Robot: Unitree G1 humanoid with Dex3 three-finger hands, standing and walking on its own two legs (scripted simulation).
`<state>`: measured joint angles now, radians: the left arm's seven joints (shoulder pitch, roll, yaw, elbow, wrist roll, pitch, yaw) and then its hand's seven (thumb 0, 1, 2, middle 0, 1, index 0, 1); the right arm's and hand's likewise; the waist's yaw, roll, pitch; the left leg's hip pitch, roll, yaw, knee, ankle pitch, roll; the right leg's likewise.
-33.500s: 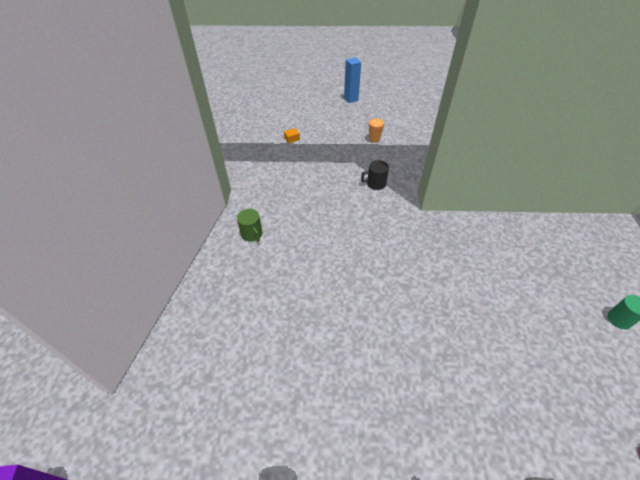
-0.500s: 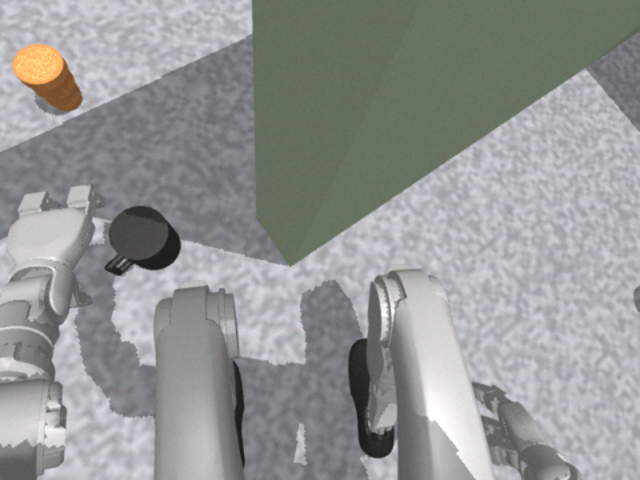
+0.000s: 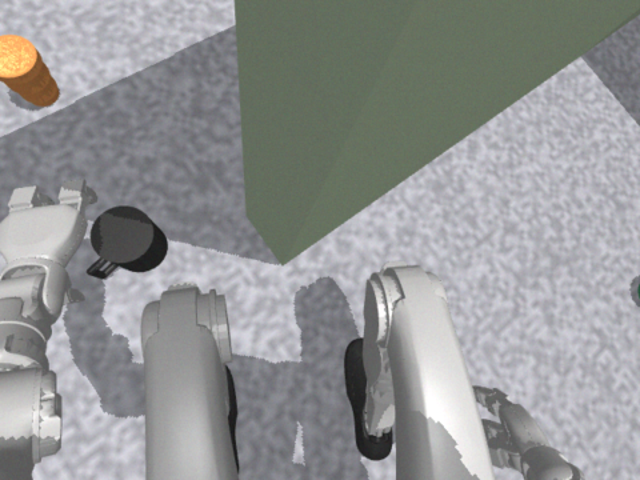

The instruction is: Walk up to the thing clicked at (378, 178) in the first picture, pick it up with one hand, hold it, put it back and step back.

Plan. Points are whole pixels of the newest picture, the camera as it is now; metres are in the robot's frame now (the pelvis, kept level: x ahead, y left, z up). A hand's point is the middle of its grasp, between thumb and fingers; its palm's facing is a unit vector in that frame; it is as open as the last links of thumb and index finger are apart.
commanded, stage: rise first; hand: left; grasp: from above
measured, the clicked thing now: (124, 248) +0.41 +0.28 -0.29
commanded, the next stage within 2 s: approach in 0.12 s
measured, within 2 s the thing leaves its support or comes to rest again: neither
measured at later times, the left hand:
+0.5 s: hand (109, 239) +0.41 +0.27 -0.19, palm faces -0.43 -0.06 -0.90, open 14.3 cm
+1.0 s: hand (97, 259) +0.38 +0.28 -0.19, palm faces -0.55 -0.11 -0.83, open 14.2 cm
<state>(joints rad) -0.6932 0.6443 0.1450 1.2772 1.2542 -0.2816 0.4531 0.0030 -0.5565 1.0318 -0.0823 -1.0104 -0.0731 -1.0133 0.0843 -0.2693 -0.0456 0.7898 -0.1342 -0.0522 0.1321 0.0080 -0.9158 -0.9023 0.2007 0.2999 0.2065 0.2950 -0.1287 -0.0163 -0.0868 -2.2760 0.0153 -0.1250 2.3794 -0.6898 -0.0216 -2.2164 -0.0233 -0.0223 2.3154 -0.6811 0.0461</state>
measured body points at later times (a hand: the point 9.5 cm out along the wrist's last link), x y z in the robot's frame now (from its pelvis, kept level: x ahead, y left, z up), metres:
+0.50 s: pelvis +0.00 +0.00 -0.01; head +0.22 +0.06 +0.38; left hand +0.42 +0.27 -0.14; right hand +0.09 -0.28 -0.12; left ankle +0.08 +0.13 -0.30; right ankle +0.10 -0.13 -0.30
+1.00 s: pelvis +0.00 +0.00 +0.00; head +0.22 +0.04 +0.38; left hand +0.40 +0.29 -0.14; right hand +0.05 -0.28 -0.13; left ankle +0.08 +0.13 -0.30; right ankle +0.10 -0.14 -0.30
